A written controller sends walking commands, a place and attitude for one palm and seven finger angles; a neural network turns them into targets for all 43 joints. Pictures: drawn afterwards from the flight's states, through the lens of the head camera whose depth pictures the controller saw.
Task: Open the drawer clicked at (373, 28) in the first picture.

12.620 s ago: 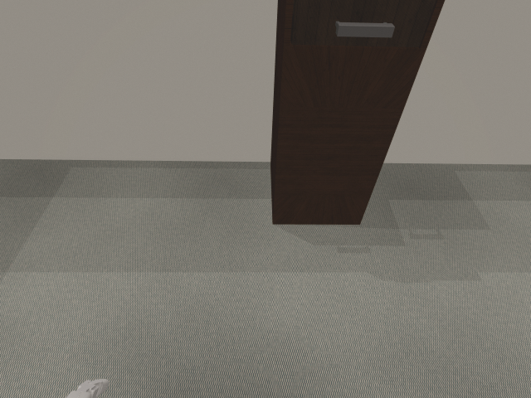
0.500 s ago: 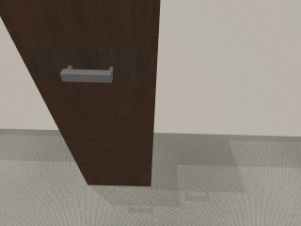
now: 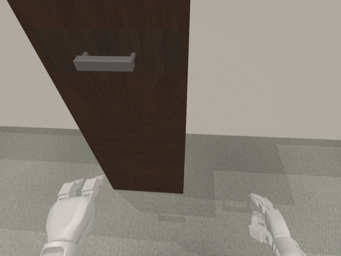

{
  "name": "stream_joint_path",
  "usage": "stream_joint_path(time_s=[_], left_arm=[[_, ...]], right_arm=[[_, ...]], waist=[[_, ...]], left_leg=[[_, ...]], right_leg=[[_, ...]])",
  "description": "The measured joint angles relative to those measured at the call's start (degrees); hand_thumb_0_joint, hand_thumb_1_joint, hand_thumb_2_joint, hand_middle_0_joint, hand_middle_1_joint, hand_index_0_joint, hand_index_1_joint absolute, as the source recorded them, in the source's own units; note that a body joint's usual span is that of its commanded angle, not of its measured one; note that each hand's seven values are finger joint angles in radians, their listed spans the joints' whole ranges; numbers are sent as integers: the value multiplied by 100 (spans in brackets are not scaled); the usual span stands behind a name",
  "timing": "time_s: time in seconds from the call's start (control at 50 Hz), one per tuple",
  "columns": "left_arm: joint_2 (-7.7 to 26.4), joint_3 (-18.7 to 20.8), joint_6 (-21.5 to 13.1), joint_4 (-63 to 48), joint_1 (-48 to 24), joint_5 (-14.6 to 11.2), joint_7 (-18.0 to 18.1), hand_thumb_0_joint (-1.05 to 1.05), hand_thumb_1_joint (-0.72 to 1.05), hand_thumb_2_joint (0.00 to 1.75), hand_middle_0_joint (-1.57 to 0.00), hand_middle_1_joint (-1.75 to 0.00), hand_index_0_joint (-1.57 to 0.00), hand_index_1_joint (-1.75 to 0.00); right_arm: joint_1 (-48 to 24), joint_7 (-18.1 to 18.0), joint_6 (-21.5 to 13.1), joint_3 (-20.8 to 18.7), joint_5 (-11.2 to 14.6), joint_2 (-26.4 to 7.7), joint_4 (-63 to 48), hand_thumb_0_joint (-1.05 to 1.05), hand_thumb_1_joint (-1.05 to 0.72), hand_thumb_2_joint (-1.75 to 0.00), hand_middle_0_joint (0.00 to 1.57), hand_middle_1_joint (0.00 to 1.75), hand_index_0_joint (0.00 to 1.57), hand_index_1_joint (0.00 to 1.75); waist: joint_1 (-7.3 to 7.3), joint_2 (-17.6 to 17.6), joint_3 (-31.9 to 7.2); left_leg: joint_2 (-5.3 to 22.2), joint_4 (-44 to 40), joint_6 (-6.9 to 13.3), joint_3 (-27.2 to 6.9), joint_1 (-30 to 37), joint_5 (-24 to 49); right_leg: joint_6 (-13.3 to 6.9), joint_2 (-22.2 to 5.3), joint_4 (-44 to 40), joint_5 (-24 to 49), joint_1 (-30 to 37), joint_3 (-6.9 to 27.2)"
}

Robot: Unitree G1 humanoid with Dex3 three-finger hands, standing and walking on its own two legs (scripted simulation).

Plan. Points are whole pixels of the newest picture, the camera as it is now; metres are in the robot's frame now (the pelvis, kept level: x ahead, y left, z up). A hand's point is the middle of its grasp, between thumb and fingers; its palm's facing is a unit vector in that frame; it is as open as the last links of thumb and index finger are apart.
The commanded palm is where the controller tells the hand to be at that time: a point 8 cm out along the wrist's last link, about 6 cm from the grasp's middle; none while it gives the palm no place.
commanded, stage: raise the hand with hooked fingers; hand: left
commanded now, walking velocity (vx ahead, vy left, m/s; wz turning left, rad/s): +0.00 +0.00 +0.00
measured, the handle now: (107, 59) +0.55 +0.25 +0.18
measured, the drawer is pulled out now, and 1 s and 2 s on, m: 0.00 0.00 0.00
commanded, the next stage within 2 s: move the hooked fingers above the handle in 1.66 s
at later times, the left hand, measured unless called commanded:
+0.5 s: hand (78, 165) +0.27 +0.24 +0.09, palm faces +0.04 -0.08 -1.00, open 11.3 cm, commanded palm +0.24 +0.25 +0.16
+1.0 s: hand (47, 104) +0.32 +0.27 +0.22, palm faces +0.19 -0.02 -0.98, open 13.7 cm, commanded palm +0.28 +0.27 +0.28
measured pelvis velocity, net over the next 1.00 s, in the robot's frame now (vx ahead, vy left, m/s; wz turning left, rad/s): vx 0.03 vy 0.00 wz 0.09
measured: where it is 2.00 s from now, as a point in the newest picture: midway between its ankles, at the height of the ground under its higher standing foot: outside the picture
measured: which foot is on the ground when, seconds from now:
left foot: down 0.00-1.00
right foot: down 0.00-1.00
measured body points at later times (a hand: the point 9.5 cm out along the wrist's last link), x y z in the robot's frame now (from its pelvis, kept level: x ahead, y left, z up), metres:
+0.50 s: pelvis +0.05 -0.01 +0.02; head +0.06 -0.05 +0.46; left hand +0.26 +0.24 +0.15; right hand +0.26 -0.21 -0.08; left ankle +0.00 +0.09 -0.72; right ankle +0.06 -0.10 -0.72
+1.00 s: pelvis +0.03 +0.00 +0.03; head +0.03 -0.04 +0.47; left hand +0.30 +0.27 +0.27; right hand +0.28 -0.18 -0.06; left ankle +0.00 +0.09 -0.72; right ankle +0.06 -0.10 -0.72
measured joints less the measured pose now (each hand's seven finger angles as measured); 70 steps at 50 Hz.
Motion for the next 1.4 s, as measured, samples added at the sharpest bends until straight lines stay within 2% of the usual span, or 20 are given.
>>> stream_joint_path(time_s=[0.04, 0.1, 0.18, 0.24, 0.32, 0.38, 0.48, 0.6, 0.7, 0.92, 1.08, 1.18, 1.32, 1.4], left_arm=[[82, -35, -55, -17, 112, 308, 54, 0, 61, 77, -23, -49, -22, -49], [334, 85, -180, -190, 177, 418, 154, 0, 53, 74, -24, -54, -24, -53], [644, 361, -282, -516, -132, 186, 303, 0, 43, 70, -26, -60, -26, -59], [700, 447, -51, -590, -553, -49, 235, 0, 36, 67, -27, -64, -26, -64], [658, 339, 575, -678, -918, -389, -311, 0, 27, 63, -27, -70, -26, -70], [688, 240, 831, -891, -922, -563, -843, 0, 21, 60, -27, -74, -26, -74], [943, 209, 748, -1291, -752, -598, -1340, 0, 9, 55, -28, -82, -27, -81], [1199, 463, 491, -1471, -1046, -760, -1404, 0, -5, 49, -29, -91, -29, -91], [1235, 491, 594, -1369, -1670, -911, -1601, 0, -16, 44, -30, -98, -30, -98], [1624, 355, 882, -1063, -2996, -1159, -2572, 0, -40, 34, -32, -114, -31, -114], [1829, 301, 1051, -710, -3977, -1234, -3173, 0, -47, 30, -32, -119, -32, -118], [1947, 234, 1022, -551, -4487, -1260, -3449, 0, -48, 30, -32, -120, -32, -119], [1972, 393, 1018, -471, -4342, -1357, -3736, 0, -49, 30, -32, -120, -31, -120], [1907, 323, 779, -735, -4071, -1375, -3712, 0, -49, 30, -32, -120, -32, -120]], right_arm=[[-53, -25, 186, -26, -69, -13, -99, 1, -90, -90, 20, 30, 20, 30], [-99, -108, 356, -54, -143, 11, -119, 1, -90, -90, 20, 30, 20, 30], [-183, -188, 378, -35, -168, 74, -2, 1, -90, -90, 20, 30, 20, 30], [-243, -197, 421, 32, -109, 124, 83, 1, -90, -90, 20, 30, 20, 30], [-196, -201, 583, 166, 60, 195, 95, 1, -90, -90, 20, 30, 20, 30], [-72, -202, 680, 260, 120, 192, 50, 1, -90, -90, 20, 30, 20, 30], [138, -224, 756, 301, 127, 37, 82, 1, -90, -90, 20, 30, 20, 30], [224, -277, 751, 121, 166, -171, 329, 1, -90, -90, 20, 30, 20, 30], [101, -291, 740, 20, 245, -237, 462, 1, -90, -90, 20, 30, 20, 30], [-211, -217, 795, 228, 357, -67, 347, 1, -91, -90, 20, 30, 20, 30], [-157, -145, 798, 342, 413, -79, 331, 1, -90, -90, 20, 30, 20, 30], [-44, -126, 763, 354, 433, -117, 368, 1, -90, -90, 20, 30, 20, 30], [131, -53, 798, 331, 475, -175, 258, 1, -90, -90, 20, 30, 20, 30], [269, -53, 727, 280, 437, -197, 250, 1, -90, -90, 20, 30, 20, 30]], waist=[[127, -77, 50], [274, -130, 79], [274, 1, 61], [163, 201, 1], [50, 366, -52], [-15, 392, -4], [-12, 380, 155], [91, 415, 300], [105, 510, 335], [55, 591, 343], [92, 546, 403], [84, 504, 424], [-9, 491, 448], [3, 463, 505]], left_leg=[[27, 134, -33, -77, -105, -65], [68, 342, -87, -235, -201, -186], [106, 582, -139, -462, -187, -364], [110, 564, -159, -549, -42, -416], [100, 132, -155, -474, 356, -305], [92, -283, -145, -403, 695, -169], [123, -732, -160, -383, 1100, -25], [120, -991, -158, -508, 1344, 90], [60, -1143, -125, -608, 1471, 194], [-25, -1451, -58, -629, 1755, 423], [-94, -1522, -10, -650, 1738, 579], [-130, -1517, 19, -644, 1685, 647], [-150, -1505, 52, -529, 1592, 702], [-160, -1469, 61, -525, 1564, 709]], right_leg=[[-18, 15, 84, -58, -65, -83], [-66, 36, 191, -169, -80, -247], [-123, 54, 275, -332, 59, -476], [-122, 54, 208, -384, 247, -554], [-106, 58, -105, -312, 569, -455], [-99, 63, -392, -220, 832, -364], [-107, 102, -793, -93, 1209, -323], [-102, 88, -1147, 26, 1536, -431], [-64, 21, -1328, 101, 1713, -518], [15, -67, -1625, 305, 2008, -523], [66, -140, -1722, 459, 2020, -545], [92, -178, -1730, 530, 1977, -542], [124, -192, -1668, 596, 1832, -431], [127, -202, -1632, 600, 1806, -430]])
